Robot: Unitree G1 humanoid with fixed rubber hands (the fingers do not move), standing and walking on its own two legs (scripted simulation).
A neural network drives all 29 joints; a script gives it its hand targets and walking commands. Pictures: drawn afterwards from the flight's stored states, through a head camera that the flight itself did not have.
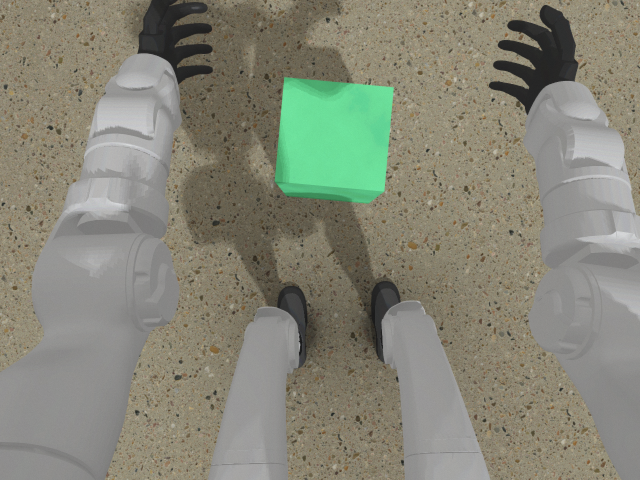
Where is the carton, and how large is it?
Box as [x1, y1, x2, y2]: [275, 77, 393, 203]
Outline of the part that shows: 284,77 275,182 286,195 368,203 381,193 384,189 393,87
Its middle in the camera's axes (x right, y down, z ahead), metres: +0.02 -0.20 +0.86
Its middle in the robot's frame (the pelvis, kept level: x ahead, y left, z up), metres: +0.55 -0.02 -0.53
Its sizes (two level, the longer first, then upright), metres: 0.210 0.200 0.250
